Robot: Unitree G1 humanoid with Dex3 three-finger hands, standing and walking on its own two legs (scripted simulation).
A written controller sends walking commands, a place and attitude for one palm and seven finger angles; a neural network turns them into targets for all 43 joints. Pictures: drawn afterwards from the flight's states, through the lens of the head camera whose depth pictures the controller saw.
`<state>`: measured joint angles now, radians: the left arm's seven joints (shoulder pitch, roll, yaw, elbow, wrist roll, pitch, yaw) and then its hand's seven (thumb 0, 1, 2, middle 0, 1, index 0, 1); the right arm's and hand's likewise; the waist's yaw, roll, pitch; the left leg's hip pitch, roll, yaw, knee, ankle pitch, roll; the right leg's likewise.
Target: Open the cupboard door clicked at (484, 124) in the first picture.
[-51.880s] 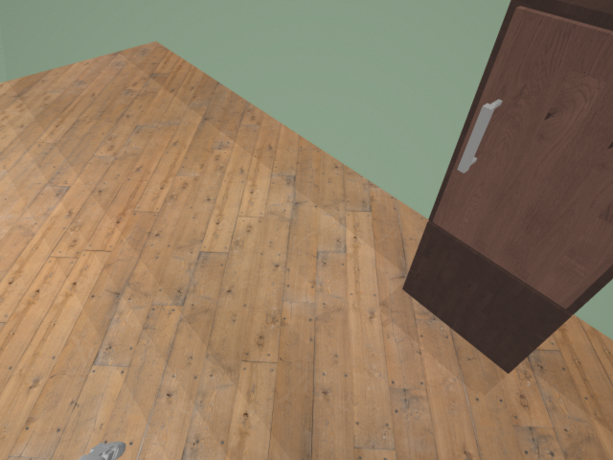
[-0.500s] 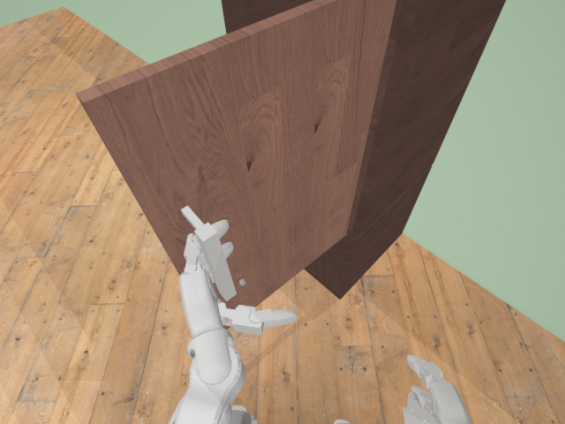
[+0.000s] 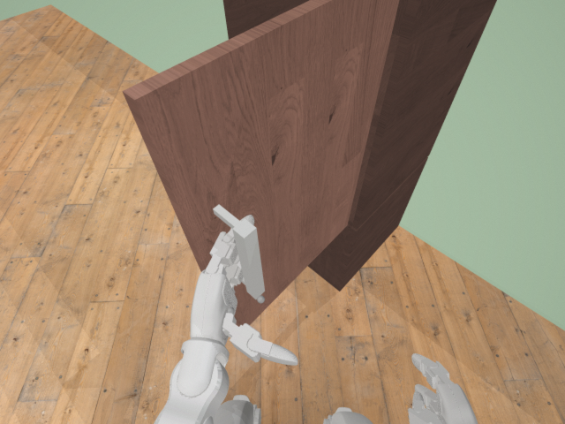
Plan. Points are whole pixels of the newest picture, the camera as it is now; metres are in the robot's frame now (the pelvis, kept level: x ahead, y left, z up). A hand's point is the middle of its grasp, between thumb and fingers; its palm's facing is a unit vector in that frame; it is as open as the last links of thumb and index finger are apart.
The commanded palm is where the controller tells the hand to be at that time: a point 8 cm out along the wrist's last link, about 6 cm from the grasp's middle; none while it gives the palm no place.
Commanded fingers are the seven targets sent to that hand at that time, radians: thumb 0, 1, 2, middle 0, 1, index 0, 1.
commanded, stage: slide the hand sideways off the handle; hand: left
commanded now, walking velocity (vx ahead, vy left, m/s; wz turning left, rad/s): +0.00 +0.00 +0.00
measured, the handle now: (240, 255) +0.33 +0.08 +0.06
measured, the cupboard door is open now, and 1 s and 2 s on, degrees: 91 88 88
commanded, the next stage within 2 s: draw the hand back to the body in 0.86 s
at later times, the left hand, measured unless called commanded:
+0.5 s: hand (225, 327) +0.24 +0.08 +0.05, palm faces +0.00 -1.00 -0.01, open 16.1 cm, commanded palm +0.20 +0.15 +0.05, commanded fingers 0.00 -0.50 0.30 -0.15 -0.30 -0.15 -0.30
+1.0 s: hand (192, 353) +0.20 +0.12 +0.05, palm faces -0.01 -1.00 -0.01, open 16.3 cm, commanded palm +0.17 +0.18 +0.06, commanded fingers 0.00 -0.50 0.30 -0.15 -0.30 -0.15 -0.30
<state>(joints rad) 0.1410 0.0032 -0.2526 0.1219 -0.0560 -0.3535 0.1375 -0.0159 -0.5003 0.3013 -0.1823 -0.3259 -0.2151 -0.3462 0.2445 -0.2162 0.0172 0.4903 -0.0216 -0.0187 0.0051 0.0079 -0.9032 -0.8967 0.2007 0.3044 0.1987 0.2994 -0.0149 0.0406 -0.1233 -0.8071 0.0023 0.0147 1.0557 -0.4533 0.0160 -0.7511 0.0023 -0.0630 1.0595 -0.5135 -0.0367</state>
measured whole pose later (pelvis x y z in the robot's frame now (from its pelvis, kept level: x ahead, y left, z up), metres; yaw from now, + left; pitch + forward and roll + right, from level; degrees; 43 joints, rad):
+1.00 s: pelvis +0.01 -0.02 -0.02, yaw +1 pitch +15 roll -1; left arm 0.55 0.15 -0.04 -0.21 -0.20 -0.43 -0.13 -0.02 -0.50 0.30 -0.15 -0.30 -0.16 -0.30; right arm 0.23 -0.23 0.00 0.43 0.00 -0.07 -0.05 0.01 -0.90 -0.90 0.20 0.30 0.20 0.30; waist 0.01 0.05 -0.15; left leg -0.92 0.02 -0.03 1.19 -0.52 -0.01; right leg -0.85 0.02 -0.11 1.17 -0.58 -0.06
